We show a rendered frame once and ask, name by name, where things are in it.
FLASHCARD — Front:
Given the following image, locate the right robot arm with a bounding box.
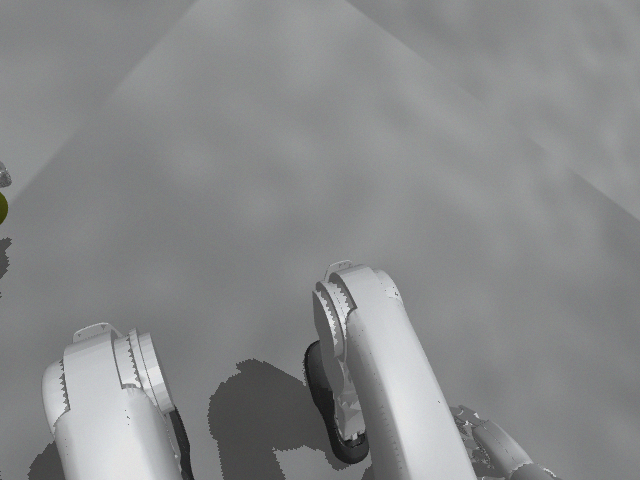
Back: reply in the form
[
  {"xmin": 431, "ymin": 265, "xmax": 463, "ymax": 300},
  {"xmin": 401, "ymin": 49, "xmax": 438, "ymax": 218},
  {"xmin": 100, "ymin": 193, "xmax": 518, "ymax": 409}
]
[{"xmin": 510, "ymin": 463, "xmax": 563, "ymax": 480}]

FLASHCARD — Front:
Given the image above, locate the left robot foot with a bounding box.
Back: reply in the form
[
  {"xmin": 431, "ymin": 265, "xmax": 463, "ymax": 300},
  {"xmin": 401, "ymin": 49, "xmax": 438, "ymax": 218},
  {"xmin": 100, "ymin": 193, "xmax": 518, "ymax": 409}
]
[{"xmin": 169, "ymin": 405, "xmax": 194, "ymax": 480}]

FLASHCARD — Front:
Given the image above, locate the tin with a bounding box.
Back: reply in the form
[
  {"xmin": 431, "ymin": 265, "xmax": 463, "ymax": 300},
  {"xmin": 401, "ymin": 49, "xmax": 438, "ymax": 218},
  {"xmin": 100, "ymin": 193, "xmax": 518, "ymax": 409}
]
[{"xmin": 0, "ymin": 192, "xmax": 8, "ymax": 224}]

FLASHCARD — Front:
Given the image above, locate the right robot hand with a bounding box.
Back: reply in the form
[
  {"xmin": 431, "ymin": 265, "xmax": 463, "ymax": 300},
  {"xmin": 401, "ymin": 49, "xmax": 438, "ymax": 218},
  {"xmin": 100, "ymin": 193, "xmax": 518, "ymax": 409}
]
[{"xmin": 449, "ymin": 405, "xmax": 534, "ymax": 480}]

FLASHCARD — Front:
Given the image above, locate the right robot foot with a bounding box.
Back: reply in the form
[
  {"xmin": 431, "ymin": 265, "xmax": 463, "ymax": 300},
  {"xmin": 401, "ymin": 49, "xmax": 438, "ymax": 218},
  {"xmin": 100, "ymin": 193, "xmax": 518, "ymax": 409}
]
[{"xmin": 305, "ymin": 340, "xmax": 369, "ymax": 464}]

